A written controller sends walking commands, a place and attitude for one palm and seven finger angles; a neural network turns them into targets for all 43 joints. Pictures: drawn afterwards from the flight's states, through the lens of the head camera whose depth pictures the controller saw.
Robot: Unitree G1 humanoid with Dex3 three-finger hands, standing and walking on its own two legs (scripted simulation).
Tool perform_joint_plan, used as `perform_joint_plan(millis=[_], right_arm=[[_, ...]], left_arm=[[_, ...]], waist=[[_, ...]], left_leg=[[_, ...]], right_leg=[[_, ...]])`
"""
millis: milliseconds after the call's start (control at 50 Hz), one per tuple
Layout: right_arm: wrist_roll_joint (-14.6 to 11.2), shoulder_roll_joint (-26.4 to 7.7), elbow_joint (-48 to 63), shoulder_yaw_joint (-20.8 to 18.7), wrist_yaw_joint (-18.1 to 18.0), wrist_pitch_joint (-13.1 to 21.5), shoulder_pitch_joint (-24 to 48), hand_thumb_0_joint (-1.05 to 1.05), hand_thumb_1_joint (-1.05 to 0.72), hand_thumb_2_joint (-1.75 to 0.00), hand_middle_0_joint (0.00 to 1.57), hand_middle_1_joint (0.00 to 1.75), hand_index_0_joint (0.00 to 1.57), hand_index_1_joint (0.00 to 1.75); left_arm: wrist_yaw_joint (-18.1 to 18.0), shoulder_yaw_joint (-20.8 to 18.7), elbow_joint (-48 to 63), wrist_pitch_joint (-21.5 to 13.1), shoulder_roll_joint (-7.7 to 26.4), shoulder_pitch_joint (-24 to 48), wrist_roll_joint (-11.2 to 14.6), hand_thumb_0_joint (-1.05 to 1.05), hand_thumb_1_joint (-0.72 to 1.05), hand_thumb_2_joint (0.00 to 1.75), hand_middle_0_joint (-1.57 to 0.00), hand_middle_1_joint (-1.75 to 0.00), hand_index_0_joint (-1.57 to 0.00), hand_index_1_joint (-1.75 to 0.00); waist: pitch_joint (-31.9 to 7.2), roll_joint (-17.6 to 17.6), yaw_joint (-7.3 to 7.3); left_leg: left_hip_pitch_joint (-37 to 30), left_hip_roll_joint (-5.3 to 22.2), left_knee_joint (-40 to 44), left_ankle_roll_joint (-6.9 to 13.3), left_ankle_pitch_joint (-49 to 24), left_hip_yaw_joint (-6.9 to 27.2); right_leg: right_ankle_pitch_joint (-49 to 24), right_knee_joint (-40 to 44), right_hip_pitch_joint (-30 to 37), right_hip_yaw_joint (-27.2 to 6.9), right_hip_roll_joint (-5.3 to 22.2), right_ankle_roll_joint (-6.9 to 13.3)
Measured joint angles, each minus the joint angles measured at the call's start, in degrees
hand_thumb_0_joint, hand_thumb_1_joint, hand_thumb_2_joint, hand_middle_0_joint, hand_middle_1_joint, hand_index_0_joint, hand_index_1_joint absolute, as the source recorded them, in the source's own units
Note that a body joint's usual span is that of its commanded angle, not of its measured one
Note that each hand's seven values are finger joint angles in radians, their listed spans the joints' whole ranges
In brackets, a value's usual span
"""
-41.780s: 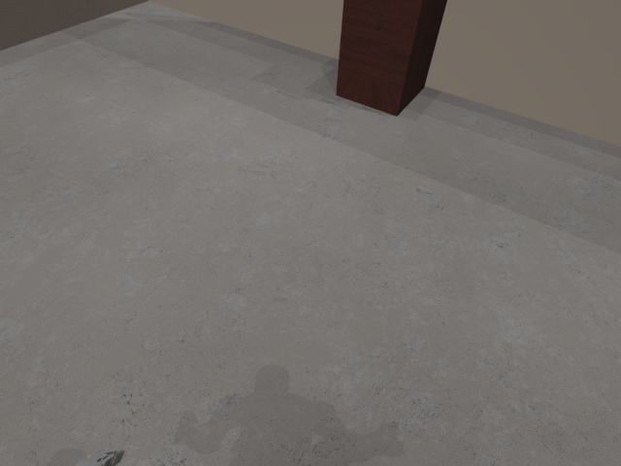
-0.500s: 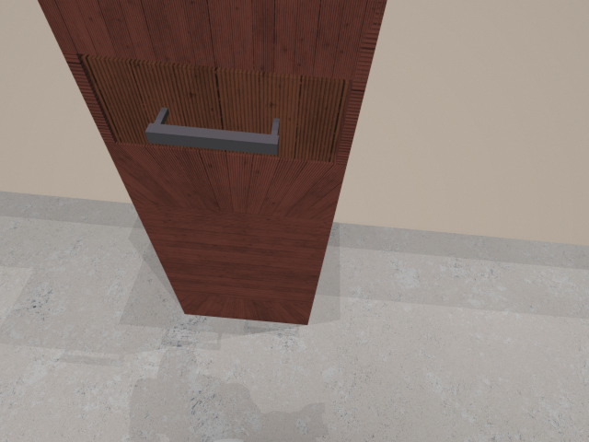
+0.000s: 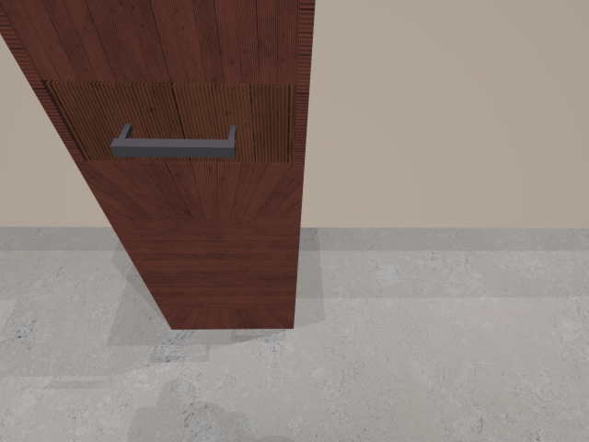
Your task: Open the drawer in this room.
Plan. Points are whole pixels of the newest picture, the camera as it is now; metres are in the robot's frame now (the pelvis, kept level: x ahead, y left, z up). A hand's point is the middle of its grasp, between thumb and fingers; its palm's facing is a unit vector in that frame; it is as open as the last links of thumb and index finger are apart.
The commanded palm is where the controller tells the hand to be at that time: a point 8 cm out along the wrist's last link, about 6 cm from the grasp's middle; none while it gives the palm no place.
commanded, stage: come to a stop and stand still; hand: left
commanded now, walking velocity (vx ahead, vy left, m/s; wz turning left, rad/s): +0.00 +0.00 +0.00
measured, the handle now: (177, 139) +0.55 +0.22 +0.10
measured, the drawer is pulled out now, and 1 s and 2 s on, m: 0.00 0.00 0.00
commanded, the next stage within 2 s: look again from close up in 1.22 s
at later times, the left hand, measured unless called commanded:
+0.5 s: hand out of the picture -0.01 +0.10 -0.18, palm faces +0.07 -0.99 -0.12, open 7.3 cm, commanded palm none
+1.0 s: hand out of the picture +0.06 +0.16 -0.18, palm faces +0.06 -0.98 -0.19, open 7.4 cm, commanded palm none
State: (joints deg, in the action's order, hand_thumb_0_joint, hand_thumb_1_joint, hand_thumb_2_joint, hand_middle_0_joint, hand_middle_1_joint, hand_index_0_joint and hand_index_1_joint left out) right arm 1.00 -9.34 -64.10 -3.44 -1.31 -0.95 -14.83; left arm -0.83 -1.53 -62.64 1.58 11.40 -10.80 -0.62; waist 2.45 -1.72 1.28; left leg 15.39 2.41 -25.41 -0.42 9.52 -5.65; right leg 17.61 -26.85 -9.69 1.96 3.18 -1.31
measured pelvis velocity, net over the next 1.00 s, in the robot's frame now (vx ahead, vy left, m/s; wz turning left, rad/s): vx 0.06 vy -0.02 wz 0.02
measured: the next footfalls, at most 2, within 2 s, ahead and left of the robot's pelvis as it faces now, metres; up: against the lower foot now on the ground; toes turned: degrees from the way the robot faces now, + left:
none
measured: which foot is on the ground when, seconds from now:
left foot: down 0.00-1.00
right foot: down 0.00-1.00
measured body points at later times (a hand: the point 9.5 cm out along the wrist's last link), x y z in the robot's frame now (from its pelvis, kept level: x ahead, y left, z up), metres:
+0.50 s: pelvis +0.02 -0.04 +0.00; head +0.05 -0.03 +0.45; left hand -0.01 +0.15 -0.16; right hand -0.02 -0.24 -0.16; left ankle +0.04 +0.13 -0.74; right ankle -0.03 -0.13 -0.74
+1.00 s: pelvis +0.06 -0.02 +0.00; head +0.08 -0.01 +0.45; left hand +0.06 +0.21 -0.16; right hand +0.09 -0.25 -0.15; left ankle +0.04 +0.13 -0.74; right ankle -0.03 -0.13 -0.74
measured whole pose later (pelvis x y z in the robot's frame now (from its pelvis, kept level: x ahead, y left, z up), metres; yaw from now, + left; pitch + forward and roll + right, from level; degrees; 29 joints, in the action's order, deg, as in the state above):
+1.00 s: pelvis +0.06 -0.02 +0.00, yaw +1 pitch +0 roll +1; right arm 0.5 -8.6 -65.0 -1.2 -2.4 0.7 -12.0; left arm -2.2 -0.5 -63.7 -0.6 9.5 -15.2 -0.4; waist 2.3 -1.9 -0.6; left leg 9.9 2.9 -25.3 -2.3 14.9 -2.6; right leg 20.2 -22.3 -1.7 3.7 1.6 -0.2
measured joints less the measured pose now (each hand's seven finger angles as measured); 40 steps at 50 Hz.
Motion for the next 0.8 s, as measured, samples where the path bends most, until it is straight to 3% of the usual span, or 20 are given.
perform_joint_plan(millis=[100, 160, 300, 560, 800], right_arm=[[0.2, -0.3, -1.9, 0.5, 0.4, -1.2, -3.2, 0.00, -0.91, -0.90, 0.20, 0.30, 0.20, 0.30], [0.3, 0.3, -2.4, 1.1, 0.3, -0.7, -4.7, 0.01, -0.91, -0.90, 0.20, 0.30, 0.19, 0.30], [0.2, 2.4, -3.4, 1.7, 0.1, -0.5, -6.3, 0.01, -0.91, -0.90, 0.20, 0.30, 0.19, 0.30], [-0.4, 3.9, -2.8, 2.1, -0.8, 1.0, -2.0, 0.00, -0.91, -0.90, 0.20, 0.30, 0.20, 0.30], [-0.5, 1.3, -1.5, 1.9, -1.3, 1.5, 2.0, 0.02, -0.93, -0.90, 0.20, 0.30, 0.20, 0.30]], left_arm=[[-0.8, 0.7, -0.8, -0.8, -1.8, -0.7, 0.0, 0.01, 0.94, 0.90, -0.20, -0.30, -0.20, -0.30], [-0.8, 0.9, -0.7, -1.0, -2.2, -1.5, 0.3, 0.01, 0.94, 0.90, -0.20, -0.30, -0.20, -0.30], [-0.8, 0.7, -1.3, -0.8, -3.1, -4.2, 0.5, 0.01, 0.94, 0.90, -0.20, -0.30, -0.20, -0.30], [-0.8, 1.4, -2.9, -1.7, -6.5, -7.4, 0.5, 0.01, 0.91, 0.90, -0.20, -0.30, -0.20, -0.30], [-1.4, 1.3, -2.2, -2.1, -4.5, -6.4, 0.2, 0.00, 0.91, 0.90, -0.20, -0.30, -0.20, -0.30]], waist=[[-1.2, 2.9, 0.93], [-1.1, 3.6, 0.95], [-0.3, 2.7, 0.63], [1.0, 0.7, -1.27], [0.2, -0.2, -1.87]], left_leg=[[-0.7, 1.5, -0.7, -1.1, 3.5, 2.4], [-1.0, 2.3, 0.1, -1.4, 0.3, 3.7], [-0.9, 3.5, -0.9, -3.2, 0.7, 4.9], [-2.0, 2.7, -0.2, -3.5, 2.4, 4.5], [-4.3, 1.5, -0.6, -2.6, 5.0, 3.5]], right_leg=[[-1.1, 0.7, 1.5, 1.7, -2.0, 1.9], [-1.2, 1.0, 1.9, 2.2, -3.4, 2.8], [-0.3, 0.8, 2.4, 2.9, -4.8, 3.9], [0.9, 2.8, 4.1, 2.7, -4.0, 3.2], [2.4, 3.6, 6.7, 2.0, -2.6, 1.9]])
